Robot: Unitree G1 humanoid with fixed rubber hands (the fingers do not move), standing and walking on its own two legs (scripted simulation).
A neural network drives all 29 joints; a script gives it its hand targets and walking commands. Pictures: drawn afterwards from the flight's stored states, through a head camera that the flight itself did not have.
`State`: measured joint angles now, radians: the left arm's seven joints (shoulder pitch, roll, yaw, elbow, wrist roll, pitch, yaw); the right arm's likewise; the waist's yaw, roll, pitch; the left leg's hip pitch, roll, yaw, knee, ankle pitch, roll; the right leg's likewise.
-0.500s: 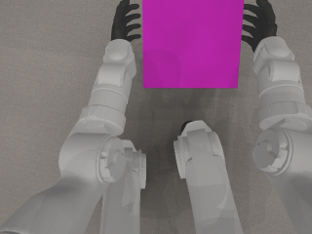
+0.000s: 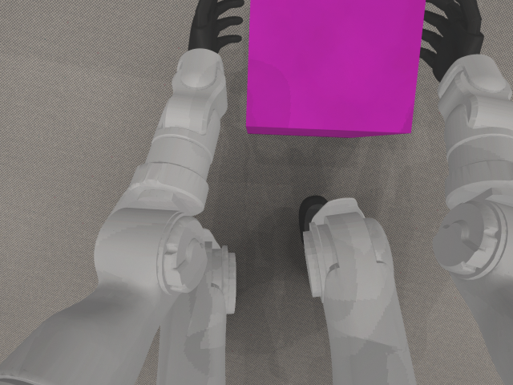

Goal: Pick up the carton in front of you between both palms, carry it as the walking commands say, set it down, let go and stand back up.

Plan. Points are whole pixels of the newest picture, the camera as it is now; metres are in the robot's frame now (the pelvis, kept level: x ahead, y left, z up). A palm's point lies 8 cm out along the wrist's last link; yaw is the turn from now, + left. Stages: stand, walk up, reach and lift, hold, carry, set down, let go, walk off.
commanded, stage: set down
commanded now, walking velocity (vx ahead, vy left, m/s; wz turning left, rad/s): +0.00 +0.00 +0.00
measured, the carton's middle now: (314, 70) +0.50 -0.17 -0.27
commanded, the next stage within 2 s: let go in 1.62 s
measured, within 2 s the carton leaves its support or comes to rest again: neither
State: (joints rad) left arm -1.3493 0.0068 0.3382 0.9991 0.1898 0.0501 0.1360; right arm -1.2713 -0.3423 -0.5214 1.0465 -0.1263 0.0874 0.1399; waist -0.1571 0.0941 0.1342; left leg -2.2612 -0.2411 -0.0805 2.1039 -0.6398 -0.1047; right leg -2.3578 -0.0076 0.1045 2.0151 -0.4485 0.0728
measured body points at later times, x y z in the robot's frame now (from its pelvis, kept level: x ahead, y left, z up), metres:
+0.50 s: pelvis -0.01 +0.00 -0.01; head +0.37 -0.07 +0.22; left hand +0.52 +0.02 -0.22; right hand +0.41 -0.36 -0.23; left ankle +0.09 +0.12 -0.36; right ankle +0.13 -0.15 -0.36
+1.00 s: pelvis -0.01 -0.01 +0.06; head +0.30 -0.11 +0.37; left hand +0.54 -0.01 -0.07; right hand +0.43 -0.38 -0.07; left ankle +0.09 +0.12 -0.36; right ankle +0.13 -0.15 -0.36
